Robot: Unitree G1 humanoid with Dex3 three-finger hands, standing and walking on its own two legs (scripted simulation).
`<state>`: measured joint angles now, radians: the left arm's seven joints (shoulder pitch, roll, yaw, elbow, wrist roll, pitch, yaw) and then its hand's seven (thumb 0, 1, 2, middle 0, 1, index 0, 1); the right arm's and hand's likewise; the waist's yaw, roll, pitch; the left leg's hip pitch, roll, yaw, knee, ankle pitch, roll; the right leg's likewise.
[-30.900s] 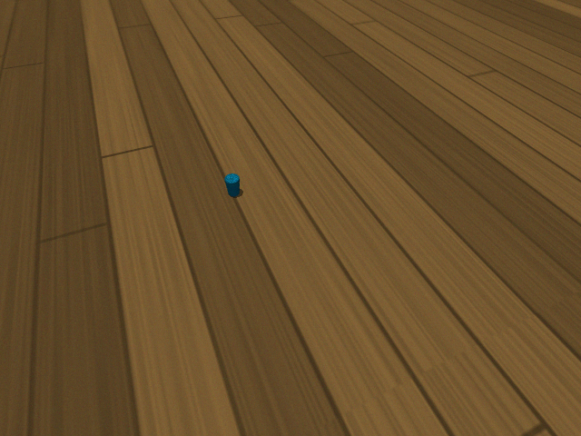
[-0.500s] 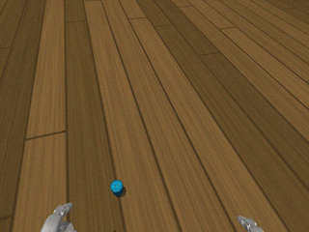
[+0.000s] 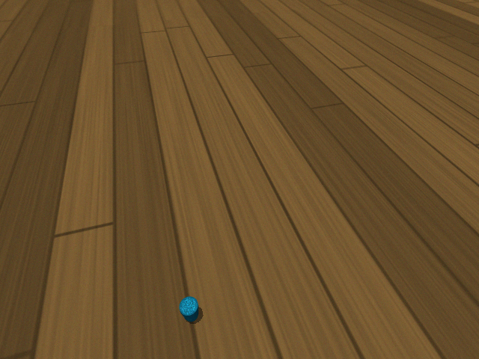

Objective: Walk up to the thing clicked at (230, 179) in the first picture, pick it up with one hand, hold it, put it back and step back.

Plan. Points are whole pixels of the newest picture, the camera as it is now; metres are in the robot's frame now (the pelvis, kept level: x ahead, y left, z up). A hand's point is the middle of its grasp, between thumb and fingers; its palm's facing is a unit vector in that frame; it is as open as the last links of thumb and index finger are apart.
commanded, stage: stand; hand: left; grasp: from above
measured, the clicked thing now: (190, 310) +0.46 +0.21 -0.73
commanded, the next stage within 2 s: step back in 1.82 s
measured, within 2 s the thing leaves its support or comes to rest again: neither
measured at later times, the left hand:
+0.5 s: hand out of the picture +0.05 +0.23 -0.16, palm faces +0.03 -0.94 -0.34, open 7.4 cm
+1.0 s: hand out of the picture +0.08 +0.23 -0.15, palm faces +0.02 -0.94 -0.34, open 7.4 cm
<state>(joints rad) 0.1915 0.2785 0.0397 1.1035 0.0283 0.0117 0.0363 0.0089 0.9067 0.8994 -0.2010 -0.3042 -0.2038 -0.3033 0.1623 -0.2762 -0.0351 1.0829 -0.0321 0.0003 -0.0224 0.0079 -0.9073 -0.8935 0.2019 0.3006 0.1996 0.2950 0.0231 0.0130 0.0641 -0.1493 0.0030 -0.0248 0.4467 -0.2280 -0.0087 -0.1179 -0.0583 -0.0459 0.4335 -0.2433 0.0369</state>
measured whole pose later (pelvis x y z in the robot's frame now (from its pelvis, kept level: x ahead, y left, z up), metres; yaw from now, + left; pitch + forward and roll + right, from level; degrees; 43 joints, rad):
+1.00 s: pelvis +0.01 -0.02 +0.01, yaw +0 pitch -3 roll +0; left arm 0.10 0.31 0.04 1.16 0.01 -0.01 0.01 0.01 0.91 0.90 -0.20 -0.30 -0.20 -0.30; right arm 0.11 -0.32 -0.01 1.14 -0.02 -0.01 -0.01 0.01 -0.91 -0.89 0.20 0.30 0.20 0.29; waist 0.00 0.02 0.07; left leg -0.11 0.03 -0.03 0.34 -0.18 -0.03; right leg -0.09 -0.03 -0.05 0.34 -0.20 0.01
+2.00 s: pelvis -0.02 -0.01 -0.01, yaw +0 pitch -2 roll +0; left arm 0.07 0.36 0.07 1.03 0.00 0.02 0.01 0.01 0.91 0.90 -0.20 -0.30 -0.21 -0.30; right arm 0.07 -0.39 -0.04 1.03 0.00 0.04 0.01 0.01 -0.91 -0.89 0.20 0.30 0.20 0.29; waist -0.01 0.02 0.15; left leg -0.31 0.01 -0.04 0.65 -0.27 0.02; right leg -0.23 -0.04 -0.05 0.52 -0.25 0.01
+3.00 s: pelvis -0.25 +0.03 -0.01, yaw +0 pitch -2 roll -1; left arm 0.14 0.41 0.09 0.84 0.00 0.05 0.03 0.01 0.91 0.90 -0.20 -0.30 -0.20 -0.30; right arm 0.14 -0.36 -0.04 0.87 -0.04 0.03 0.00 0.01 -0.91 -0.89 0.20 0.30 0.20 0.30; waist 0.00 -0.04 0.17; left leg -0.30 -0.01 -0.02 0.60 -0.25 0.03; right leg -0.49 0.12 0.14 1.22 -0.51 -0.01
